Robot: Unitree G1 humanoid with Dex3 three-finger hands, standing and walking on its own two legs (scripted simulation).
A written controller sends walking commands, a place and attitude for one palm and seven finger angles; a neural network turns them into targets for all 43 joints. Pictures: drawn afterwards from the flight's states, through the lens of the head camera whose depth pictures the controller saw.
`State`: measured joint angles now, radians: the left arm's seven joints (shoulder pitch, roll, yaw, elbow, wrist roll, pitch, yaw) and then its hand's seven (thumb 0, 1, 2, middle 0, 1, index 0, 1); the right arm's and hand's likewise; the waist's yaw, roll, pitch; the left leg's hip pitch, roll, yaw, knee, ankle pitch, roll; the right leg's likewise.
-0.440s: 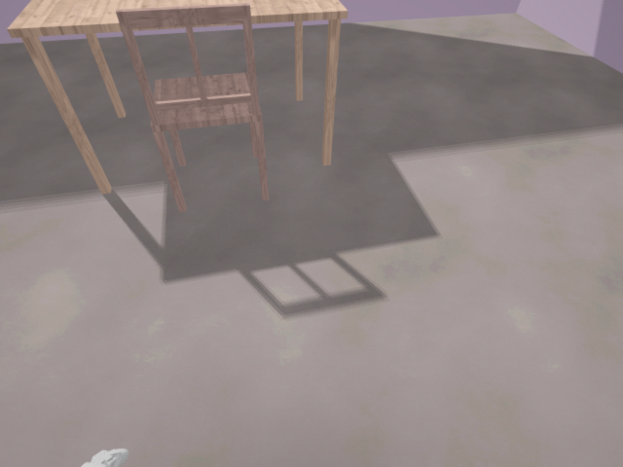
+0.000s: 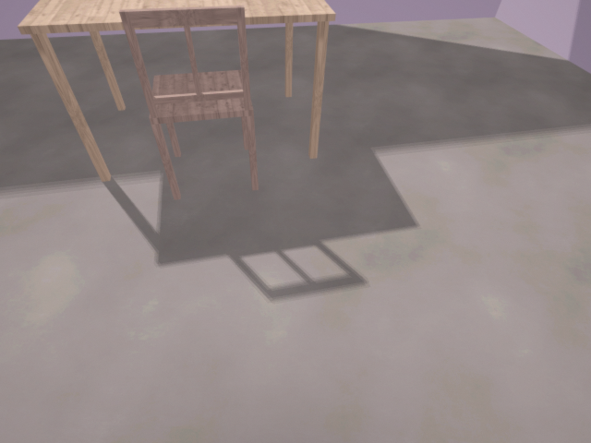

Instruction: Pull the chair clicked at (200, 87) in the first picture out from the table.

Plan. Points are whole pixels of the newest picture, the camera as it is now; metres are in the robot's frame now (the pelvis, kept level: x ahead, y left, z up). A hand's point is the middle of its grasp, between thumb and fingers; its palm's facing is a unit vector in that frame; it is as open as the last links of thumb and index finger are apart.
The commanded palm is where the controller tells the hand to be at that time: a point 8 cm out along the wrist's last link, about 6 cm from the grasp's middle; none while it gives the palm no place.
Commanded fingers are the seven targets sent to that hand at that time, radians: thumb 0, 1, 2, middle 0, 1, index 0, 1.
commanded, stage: stand and wait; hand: left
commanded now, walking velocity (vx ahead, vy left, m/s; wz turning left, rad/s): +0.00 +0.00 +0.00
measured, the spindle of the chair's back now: (193, 61) +1.36 +0.47 -0.11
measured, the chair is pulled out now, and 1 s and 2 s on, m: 0.00 0.00 0.00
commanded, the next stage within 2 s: look at it before walking up in 0.38 s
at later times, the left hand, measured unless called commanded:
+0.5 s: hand out of the picture +0.07 +0.24 -0.16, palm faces -0.02 -0.95 -0.33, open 7.4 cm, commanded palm none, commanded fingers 0.00 0.90 0.90 -0.20 -0.30 -0.20 -0.30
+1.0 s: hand out of the picture +0.07 +0.24 -0.15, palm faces -0.03 -0.95 -0.33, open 7.4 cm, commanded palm none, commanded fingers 0.00 0.90 0.90 -0.20 -0.30 -0.20 -0.30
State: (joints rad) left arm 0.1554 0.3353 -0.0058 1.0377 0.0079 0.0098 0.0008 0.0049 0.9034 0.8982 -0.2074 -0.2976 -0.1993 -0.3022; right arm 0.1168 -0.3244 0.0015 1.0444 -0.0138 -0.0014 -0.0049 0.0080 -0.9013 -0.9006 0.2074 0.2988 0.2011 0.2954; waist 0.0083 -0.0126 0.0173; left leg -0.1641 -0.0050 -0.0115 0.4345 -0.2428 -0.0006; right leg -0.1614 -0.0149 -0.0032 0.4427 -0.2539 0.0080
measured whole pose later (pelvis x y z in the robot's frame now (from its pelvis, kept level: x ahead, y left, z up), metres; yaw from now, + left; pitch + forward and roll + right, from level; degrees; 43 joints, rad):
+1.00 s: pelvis +0.00 +0.00 +0.00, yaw +0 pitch -2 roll +0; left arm 0.15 0.34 -0.01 1.09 0.01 0.00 0.00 0.00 0.90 0.90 -0.21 -0.30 -0.20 -0.30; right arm 0.12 -0.33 0.00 1.11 -0.01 0.00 0.00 0.01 -0.90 -0.90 0.21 0.30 0.20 0.30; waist 0.00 -0.01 0.02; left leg -0.14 0.00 -0.01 0.37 -0.20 -0.01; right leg -0.14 -0.01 0.00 0.38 -0.21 0.00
